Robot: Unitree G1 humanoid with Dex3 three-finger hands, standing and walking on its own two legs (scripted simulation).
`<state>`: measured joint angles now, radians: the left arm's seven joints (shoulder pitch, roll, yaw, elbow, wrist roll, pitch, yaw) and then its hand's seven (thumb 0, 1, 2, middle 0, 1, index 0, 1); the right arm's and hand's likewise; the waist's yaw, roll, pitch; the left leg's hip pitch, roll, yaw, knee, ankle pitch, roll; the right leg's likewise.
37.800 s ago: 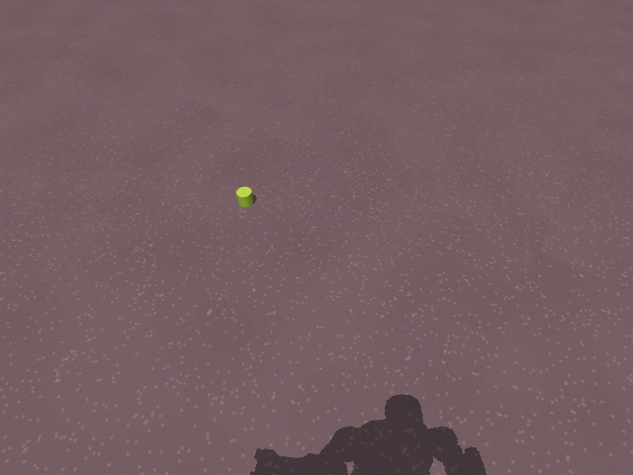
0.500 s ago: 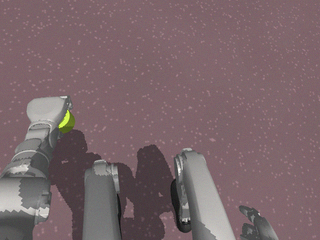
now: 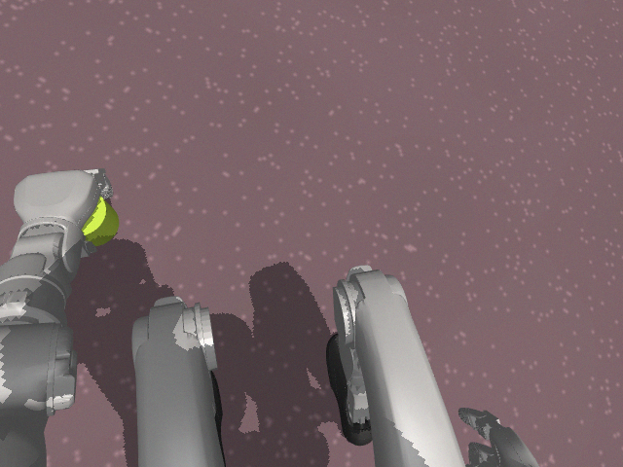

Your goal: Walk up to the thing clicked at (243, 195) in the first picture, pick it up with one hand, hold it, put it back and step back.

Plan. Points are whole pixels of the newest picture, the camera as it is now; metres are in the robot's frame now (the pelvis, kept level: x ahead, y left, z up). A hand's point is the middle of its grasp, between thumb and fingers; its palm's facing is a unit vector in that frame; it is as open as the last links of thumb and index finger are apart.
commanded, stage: crouch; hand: left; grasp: from above
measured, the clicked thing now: (85, 217) +0.46 +0.27 -0.20
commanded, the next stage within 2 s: lower in 0.22 s
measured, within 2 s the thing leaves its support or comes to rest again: neither
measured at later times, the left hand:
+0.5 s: hand (88, 227) +0.45 +0.27 -0.22, palm faces -0.48 -0.04 -0.88, open 9.6 cm
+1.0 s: hand (105, 231) +0.46 +0.27 -0.28, palm faces -0.47 -0.06 -0.88, open 9.6 cm
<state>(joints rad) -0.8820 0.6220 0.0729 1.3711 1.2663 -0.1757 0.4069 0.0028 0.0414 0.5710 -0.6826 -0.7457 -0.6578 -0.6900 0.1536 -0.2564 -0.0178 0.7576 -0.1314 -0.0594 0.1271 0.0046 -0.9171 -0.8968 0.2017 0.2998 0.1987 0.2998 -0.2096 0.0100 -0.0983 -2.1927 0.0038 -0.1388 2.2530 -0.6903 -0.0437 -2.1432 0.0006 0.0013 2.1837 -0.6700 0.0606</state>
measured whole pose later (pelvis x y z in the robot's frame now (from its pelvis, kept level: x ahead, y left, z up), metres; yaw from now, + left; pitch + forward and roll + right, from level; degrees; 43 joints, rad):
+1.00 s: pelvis +0.01 +0.00 -0.07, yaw -3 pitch +33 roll -9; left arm -0.97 0.76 0.15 1.61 1.32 -0.21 0.56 0.00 0.03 0.57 -0.71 -0.71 -0.68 -0.66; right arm 0.11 -0.28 0.08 0.77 -0.22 -0.12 0.20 0.00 -0.91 -0.89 0.20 0.30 0.20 0.30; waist -0.29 -0.03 0.02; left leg -2.36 -0.01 -0.20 2.50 -0.72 -0.05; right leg -2.30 0.03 -0.02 2.39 -0.68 0.08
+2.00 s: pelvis +0.00 +0.01 -0.09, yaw -8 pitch +28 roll -13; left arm -1.01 0.92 0.18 1.80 1.34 -0.24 0.68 0.00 0.03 0.57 -0.71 -0.70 -0.68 -0.66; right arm 0.09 -0.33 0.20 0.76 -0.30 -0.24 0.31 0.00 -0.92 -0.90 0.20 0.30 0.20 0.30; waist -0.36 -0.09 0.12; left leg -2.35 -0.01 -0.27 2.59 -0.74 -0.03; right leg -2.25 0.05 -0.08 2.41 -0.67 0.08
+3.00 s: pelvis +0.00 +0.02 -0.08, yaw -9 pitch +26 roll -15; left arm -1.01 0.96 0.13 1.78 1.32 -0.26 0.66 0.00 -0.46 0.94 -0.10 -1.03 -0.12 -1.01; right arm 0.08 -0.34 0.24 0.74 -0.30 -0.29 0.33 0.00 -0.90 -0.90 0.20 0.30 0.20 0.30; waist -0.36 -0.10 0.15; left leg -2.34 -0.01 -0.29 2.60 -0.74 -0.03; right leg -2.23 0.05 -0.10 2.40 -0.66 0.08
